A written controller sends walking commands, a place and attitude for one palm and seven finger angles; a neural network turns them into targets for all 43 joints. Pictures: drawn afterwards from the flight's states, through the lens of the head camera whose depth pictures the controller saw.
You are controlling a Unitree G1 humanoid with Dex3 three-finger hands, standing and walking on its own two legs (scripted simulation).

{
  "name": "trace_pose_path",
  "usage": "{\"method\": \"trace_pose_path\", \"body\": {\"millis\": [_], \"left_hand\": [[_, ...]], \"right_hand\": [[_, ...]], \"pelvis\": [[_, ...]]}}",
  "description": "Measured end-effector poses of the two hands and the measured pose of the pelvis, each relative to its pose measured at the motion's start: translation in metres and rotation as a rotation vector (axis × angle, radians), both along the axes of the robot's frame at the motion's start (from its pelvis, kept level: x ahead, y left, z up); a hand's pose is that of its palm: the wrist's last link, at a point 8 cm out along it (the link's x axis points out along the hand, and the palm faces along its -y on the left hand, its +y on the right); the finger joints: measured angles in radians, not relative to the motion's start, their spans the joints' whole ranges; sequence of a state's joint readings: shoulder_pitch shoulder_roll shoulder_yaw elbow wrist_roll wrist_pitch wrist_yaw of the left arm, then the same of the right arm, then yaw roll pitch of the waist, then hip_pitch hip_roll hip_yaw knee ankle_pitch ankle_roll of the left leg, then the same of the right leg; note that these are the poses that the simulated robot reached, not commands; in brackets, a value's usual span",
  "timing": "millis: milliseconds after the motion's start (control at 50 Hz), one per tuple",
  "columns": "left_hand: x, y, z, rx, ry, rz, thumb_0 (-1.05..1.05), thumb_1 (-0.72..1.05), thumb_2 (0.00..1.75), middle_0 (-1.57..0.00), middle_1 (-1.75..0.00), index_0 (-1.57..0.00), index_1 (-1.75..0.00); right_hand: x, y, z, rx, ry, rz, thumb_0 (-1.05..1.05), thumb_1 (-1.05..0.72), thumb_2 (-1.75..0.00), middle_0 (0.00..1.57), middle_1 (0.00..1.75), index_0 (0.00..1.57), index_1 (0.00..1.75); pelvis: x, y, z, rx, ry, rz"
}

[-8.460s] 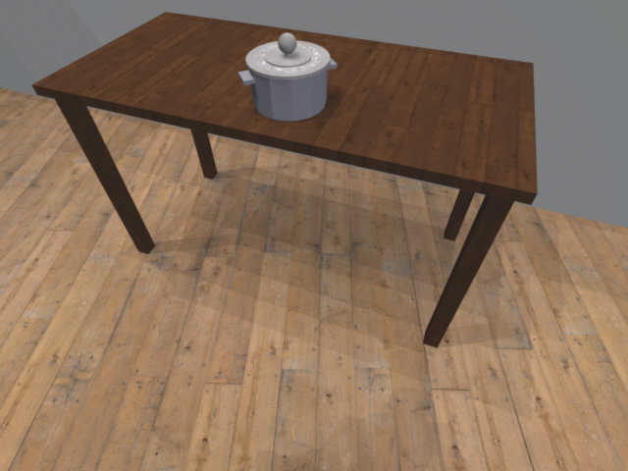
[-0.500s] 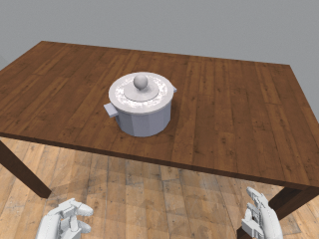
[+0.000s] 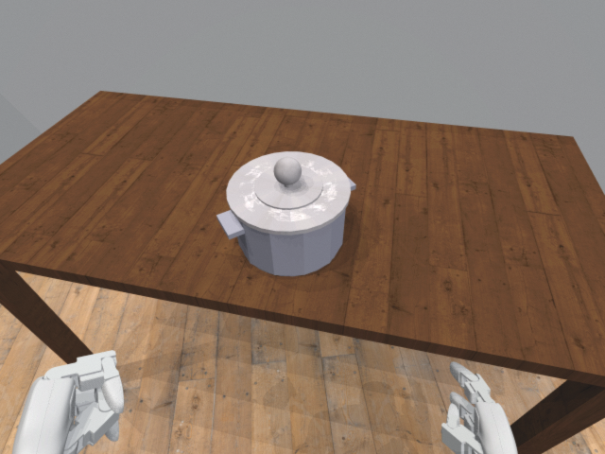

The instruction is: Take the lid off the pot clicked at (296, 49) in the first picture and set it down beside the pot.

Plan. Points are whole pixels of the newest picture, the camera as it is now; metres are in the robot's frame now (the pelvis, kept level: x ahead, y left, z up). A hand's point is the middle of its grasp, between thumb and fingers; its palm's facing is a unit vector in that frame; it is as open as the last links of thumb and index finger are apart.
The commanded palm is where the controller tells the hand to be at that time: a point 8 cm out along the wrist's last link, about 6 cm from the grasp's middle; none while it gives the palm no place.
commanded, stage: raise the hand higher, near the body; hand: left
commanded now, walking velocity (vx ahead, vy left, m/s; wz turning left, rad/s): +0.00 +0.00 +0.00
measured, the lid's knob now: (287, 171) +0.49 +0.09 +0.13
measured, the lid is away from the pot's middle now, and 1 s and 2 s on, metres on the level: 0.00 0.00 0.00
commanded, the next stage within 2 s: reach forward and open the fingers in 0.50 s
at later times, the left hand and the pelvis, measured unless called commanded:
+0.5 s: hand (102, 360) +0.17 +0.23 +0.13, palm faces +0.34 -0.84 -0.42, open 3.1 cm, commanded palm +0.12 +0.27 +0.14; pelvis +0.00 +0.00 +0.00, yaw +0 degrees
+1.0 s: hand (92, 328) +0.19 +0.24 +0.15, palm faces -0.12 +0.02 -0.99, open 3.3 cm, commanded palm +0.17 +0.24 +0.20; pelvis -0.01 -0.01 +0.00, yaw -1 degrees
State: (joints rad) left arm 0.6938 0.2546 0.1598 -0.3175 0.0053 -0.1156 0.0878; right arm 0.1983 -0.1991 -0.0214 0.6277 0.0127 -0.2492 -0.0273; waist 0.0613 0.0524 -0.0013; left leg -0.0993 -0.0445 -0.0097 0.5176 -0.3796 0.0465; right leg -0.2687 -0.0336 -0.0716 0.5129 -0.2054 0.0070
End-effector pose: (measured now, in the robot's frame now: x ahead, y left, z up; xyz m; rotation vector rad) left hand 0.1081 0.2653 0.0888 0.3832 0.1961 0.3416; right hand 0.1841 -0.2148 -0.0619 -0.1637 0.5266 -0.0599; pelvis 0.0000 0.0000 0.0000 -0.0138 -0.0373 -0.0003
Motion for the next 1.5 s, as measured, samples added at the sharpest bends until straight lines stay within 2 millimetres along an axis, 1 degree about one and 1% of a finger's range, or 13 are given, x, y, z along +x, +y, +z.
{"method": "trace_pose_path", "body": {"millis": [100,200,400,500,620,740,800,840,880,1000,1120,1340,1500], "left_hand": [[0.004,0.0,0.01,0.009,-0.047,-0.012,0.02,0.9,0.9,-1.3,-1.5,-1.3,-1.5],[0.01,0.002,0.023,0.03,-0.093,-0.02,0.02,0.9,0.9,-1.3,-1.5,-1.3,-1.5],[0.02,0.002,0.048,0.084,-0.17,-0.037,0.02,0.89,0.9,-1.3,-1.5,-1.3,-1.5],[0.023,0.001,0.059,0.106,-0.209,-0.044,0.02,0.89,0.9,-1.3,-1.5,-1.3,-1.5],[0.029,0.0,0.07,0.123,-0.263,-0.054,0.02,0.89,0.9,-1.3,-1.5,-1.31,-1.5],[0.044,-0.014,0.091,0.813,-0.066,-0.142,0.02,0.85,0.93,-1.29,-1.45,-1.29,-1.45],[0.053,-0.017,0.098,1.04,0.037,-0.208,0.01,0.79,0.96,-1.28,-1.39,-1.28,-1.39],[0.058,-0.018,0.102,1.12,0.092,-0.251,0.01,0.74,1.0,-1.26,-1.34,-1.26,-1.34],[0.062,-0.019,0.105,1.15,0.146,-0.296,0.01,0.68,1.03,-1.25,-1.28,-1.25,-1.28],[0.07,-0.025,0.113,1.157,0.239,-0.429,0.01,0.5,1.14,-1.19,-1.08,-1.19,-1.09],[0.077,-0.026,0.127,1.173,0.259,-0.503,0.0,0.32,1.26,-1.12,-0.88,-1.13,-0.88],[0.094,-0.026,0.146,1.18,0.188,-0.508,0.0,-0.01,1.4,-0.99,-0.49,-0.99,-0.49],[0.107,-0.032,0.163,1.196,0.158,-0.499,0.0,-0.22,1.49,-0.9,-0.23,-0.9,-0.23]], "right_hand": [[0.012,0.002,0.008,-0.01,-0.026,0.015,0.01,-0.91,-0.9,0.2,0.3,0.2,0.3],[0.015,0.009,0.008,0.002,-0.022,0.035,0.01,-0.91,-0.9,0.2,0.3,0.2,0.3],[0.003,0.017,-0.005,0.035,0.041,0.047,0.01,-0.91,-0.9,0.2,0.3,0.2,0.3],[-0.004,0.012,-0.009,0.034,0.067,0.034,0.01,-0.91,-0.9,0.2,0.3,0.2,0.3],[-0.008,0.001,-0.009,0.017,0.07,0.017,0.01,-0.91,-0.9,0.2,0.3,0.2,0.3],[0.001,-0.008,-0.015,-0.005,0.138,0.059,0.01,-0.91,-0.9,0.2,0.3,0.2,0.3],[0.007,-0.013,-0.019,0.015,0.174,0.047,0.01,-0.91,-0.9,0.2,0.3,0.2,0.3],[0.011,-0.016,-0.02,0.027,0.181,0.037,0.01,-0.91,-0.9,0.2,0.3,0.2,0.3],[0.014,-0.017,-0.02,0.044,0.177,0.025,0.01,-0.91,-0.9,0.2,0.3,0.2,0.3],[0.016,-0.02,-0.018,0.049,0.163,0.028,0.01,-0.91,-0.9,0.2,0.3,0.2,0.3],[0.005,-0.019,-0.02,0.041,0.182,0.053,0.01,-0.91,-0.9,0.2,0.3,0.2,0.3],[-0.03,-0.022,-0.026,0.038,0.218,0.047,0.01,-0.91,-0.9,0.2,0.3,0.2,0.3],[-0.043,-0.027,-0.025,0.048,0.2,0.02,0.01,-0.91,-0.9,0.2,0.3,0.2,0.3]], "pelvis": [[0.002,0.001,0.001,-0.003,-0.003,0.003],[0.004,0.0,0.001,-0.005,-0.005,0.006],[0.004,-0.001,0.002,-0.005,-0.007,0.006],[0.003,-0.003,0.003,-0.004,-0.009,0.003],[0.001,-0.006,0.003,-0.004,-0.012,0.0],[-0.004,-0.006,-0.001,0.009,0.035,-0.04],[-0.006,-0.006,-0.001,0.014,0.047,-0.051],[-0.006,-0.006,-0.001,0.014,0.048,-0.048],[-0.006,-0.006,0.0,0.014,0.049,-0.044],[-0.008,-0.009,0.004,0.012,0.043,-0.016],[-0.017,-0.013,0.005,0.015,0.033,0.004],[-0.037,-0.015,0.005,0.027,0.016,0.004],[-0.047,-0.013,0.003,0.035,0.003,-0.009]]}}
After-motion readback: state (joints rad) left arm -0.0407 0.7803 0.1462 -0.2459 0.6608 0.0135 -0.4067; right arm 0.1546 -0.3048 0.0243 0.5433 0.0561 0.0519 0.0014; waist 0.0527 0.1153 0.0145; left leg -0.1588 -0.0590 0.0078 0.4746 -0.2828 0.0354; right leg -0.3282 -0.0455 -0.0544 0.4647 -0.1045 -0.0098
